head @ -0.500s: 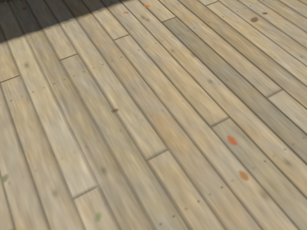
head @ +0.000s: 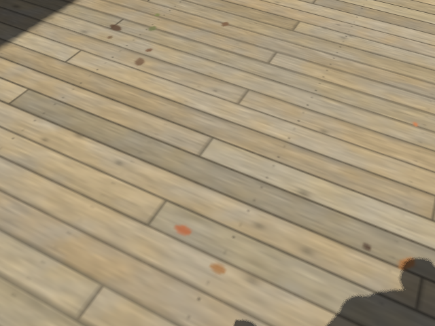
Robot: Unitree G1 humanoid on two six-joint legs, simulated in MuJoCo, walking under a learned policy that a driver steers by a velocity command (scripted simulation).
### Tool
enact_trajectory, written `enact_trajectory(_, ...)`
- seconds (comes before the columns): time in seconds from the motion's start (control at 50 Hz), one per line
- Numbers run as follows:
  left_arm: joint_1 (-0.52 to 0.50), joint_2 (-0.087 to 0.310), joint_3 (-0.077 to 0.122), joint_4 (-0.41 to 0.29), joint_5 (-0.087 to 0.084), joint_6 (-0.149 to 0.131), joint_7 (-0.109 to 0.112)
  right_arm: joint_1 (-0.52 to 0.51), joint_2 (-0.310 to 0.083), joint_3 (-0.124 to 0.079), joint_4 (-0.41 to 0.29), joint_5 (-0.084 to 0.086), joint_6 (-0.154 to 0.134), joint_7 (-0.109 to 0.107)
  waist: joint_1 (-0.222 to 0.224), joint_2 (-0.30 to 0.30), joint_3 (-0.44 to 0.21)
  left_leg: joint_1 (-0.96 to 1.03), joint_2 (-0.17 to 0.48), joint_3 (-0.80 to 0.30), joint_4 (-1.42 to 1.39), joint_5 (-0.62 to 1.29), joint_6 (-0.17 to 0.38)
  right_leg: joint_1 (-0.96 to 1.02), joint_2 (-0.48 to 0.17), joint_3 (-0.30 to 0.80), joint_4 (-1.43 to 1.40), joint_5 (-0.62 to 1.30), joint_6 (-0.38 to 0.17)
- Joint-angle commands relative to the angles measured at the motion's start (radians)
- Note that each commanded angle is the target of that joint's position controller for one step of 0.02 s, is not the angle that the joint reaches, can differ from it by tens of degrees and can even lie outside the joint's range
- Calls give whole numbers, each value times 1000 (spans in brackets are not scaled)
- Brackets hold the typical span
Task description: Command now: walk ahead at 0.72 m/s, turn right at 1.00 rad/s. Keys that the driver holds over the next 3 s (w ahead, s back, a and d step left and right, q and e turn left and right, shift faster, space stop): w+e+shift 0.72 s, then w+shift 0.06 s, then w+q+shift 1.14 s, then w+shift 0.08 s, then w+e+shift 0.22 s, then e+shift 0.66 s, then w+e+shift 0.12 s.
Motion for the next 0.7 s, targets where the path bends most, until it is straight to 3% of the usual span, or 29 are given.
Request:
enact_trajectory(0.02, -199, 32, -3, -124, 1, -27, -9, 48, -126, -38, -23, -3, -30, -1, -46, 114, 121, 138, 311, -221, -176, -252, 81, -321, -36, -2, -22, 26, -24)
enact_trajectory(0.12, -328, 0, -31, -179, 0, -39, -22, 124, -99, -33, 44, -20, -44, -4, -56, 96, 202, 170, 320, -58, -197, -116, 69, -345, -65, -76, -110, 26, -102)
enact_trajectory(0.16, -393, -18, -46, -207, 2, -44, -23, 160, -97, -30, 76, -26, -42, -7, -62, 83, 230, 192, 310, 19, -186, 46, 66, -324, -58, -131, -171, -16, -142)
enact_trajectory(0.18, -408, -26, -53, -216, 4, -46, -21, 165, -103, -30, 89, -26, -39, -9, -52, 81, 229, 200, 300, 66, -158, 223, 60, -281, -40, -165, -214, -51, -165)
enact_trajectory(0.22, -316, -27, -55, -190, -2, -49, -2, 128, -138, -32, 92, -19, -32, -12, 28, 95, 142, 154, 275, 160, 3, 902, 42, -7, 65, -259, -294, -115, -218)
enact_trajectory(0.24, -193, -4, -42, -156, -7, -52, 12, 126, -175, -39, 92, -14, -21, -12, 97, 110, 60, 138, 293, 164, 174, 1188, 46, 158, 130, -280, -286, -163, -236)
enact_trajectory(0.26, -19, 32, -20, -111, -13, -59, 27, 110, -218, -50, 82, -3, -11, -5, 181, 126, -40, 60, 317, 147, 399, 1273, 53, 385, 175, -258, -304, -186, -260)
enact_trajectory(0.28, 225, 90, 19, -30, -10, -65, 49, 66, -226, -50, 59, 1, -7, 8, 290, 93, -155, -163, 304, 124, 723, 1086, 33, 743, 191, -162, -393, -179, -292)
enact_trajectory(0.3, 162, 196, 52, -8, -17, -54, 79, 111, -93, -23, 25, -17, -9, 35, 165, -133, -140, -544, 145, 88, 1045, -28, -13, 948, -10, 197, -542, -422, -316)
enact_trajectory(0.32, 166, 290, 72, -51, -18, -39, 83, -12, -103, -26, -91, -12, -35, 39, 165, -143, -253, -779, -1, -96, 1295, -215, -60, 1040, -166, 746, -768, -612, -417)
enact_trajectory(0.34, 196, 266, 68, -39, 1, -38, 85, -155, -143, -29, -151, -10, -55, 36, 188, -2, -179, -890, 42, -238, 1284, -90, -51, 1007, -182, 769, -856, -537, -394)
enact_trajectory(0.36, 183, 232, 62, -17, -2, -50, 95, -139, -108, -15, -148, -3, -69, 30, 140, 14, -64, -877, 76, -238, 1222, -40, -42, 869, -180, 688, -876, -384, -386)
enact_trajectory(0.38, 142, 185, 50, -16, 0, -68, 102, -106, -97, -9, -123, -11, -69, 24, 81, 66, 14, -798, 113, -241, 1144, -24, -43, 708, -132, 569, -878, -242, -361)
enact_trajectory(0.4, 86, 151, 37, -23, -5, -82, 109, -67, -89, -8, -106, -30, -54, 23, 28, 82, 31, -717, 132, -252, 1094, -37, -51, 599, -66, 462, -876, -160, -344)
enact_trajectory(0.42, 61, 126, 25, -32, -12, -97, 112, -22, -85, -5, -98, -44, -33, 25, -9, 45, 33, -664, 144, -257, 1060, -54, -67, 518, -44, 429, -882, -89, -359)
enact_trajectory(0.44, 66, 95, 14, -28, -25, -112, 109, -33, -82, -6, -100, -53, -14, 27, -20, 52, 53, -651, 153, -255, 1025, -82, -83, 461, -15, 405, -891, -43, -365)
enact_trajectory(0.46, 83, 84, 9, -20, -33, -124, 105, -66, -70, -3, -112, -55, 0, 29, -20, 53, 74, -645, 154, -242, 970, -98, -95, 402, 7, 380, -907, -40, -367)
enact_trajectory(0.52, 157, 95, 10, -2, -24, -146, 99, -295, -39, 14, -202, -40, 6, 37, 37, 41, 157, -669, 115, -179, 745, 55, -108, 310, 58, 358, -966, 106, -348)
enact_trajectory(0.56, 203, 101, 16, 11, -23, -149, 95, -381, -20, 26, -230, -28, -1, 45, 72, 27, 150, -634, 70, -174, 576, 207, -93, 347, 74, 350, -949, 283, -321)
enact_trajectory(0.6, 253, 111, 21, 33, -34, -152, 99, -431, -17, 32, -250, -19, -9, 51, 106, -4, 111, -578, 24, -168, 446, 324, -64, 438, 52, 368, -937, 495, -293)
enact_trajectory(0.64, 248, 130, 26, 44, -42, -153, 109, -439, -33, 31, -262, -11, -12, 46, 100, -14, 76, -481, -8, -183, 340, 350, -34, 516, 31, 377, -900, 638, -263)
enact_trajectory(0.66, 215, 148, 29, 40, -44, -153, 114, -384, -49, 25, -250, -8, -12, 38, 65, -12, 33, -345, -39, -186, 286, 327, -23, 521, 44, 362, -837, 771, -231)
enact_trajectory(0.68, 204, 179, 35, 39, -41, -155, 115, -282, -93, 7, -223, 0, -12, 25, 15, -25, -54, -167, -67, -201, 298, 277, -17, 525, 41, 376, -713, 904, -201)
enact_trajectory(0.7, 158, 222, 44, 33, -27, -159, 109, -104, -155, -20, -186, 13, -13, 4, -94, -39, -150, 41, -55, -214, 330, 191, -14, 482, 41, 381, -505, 936, -180)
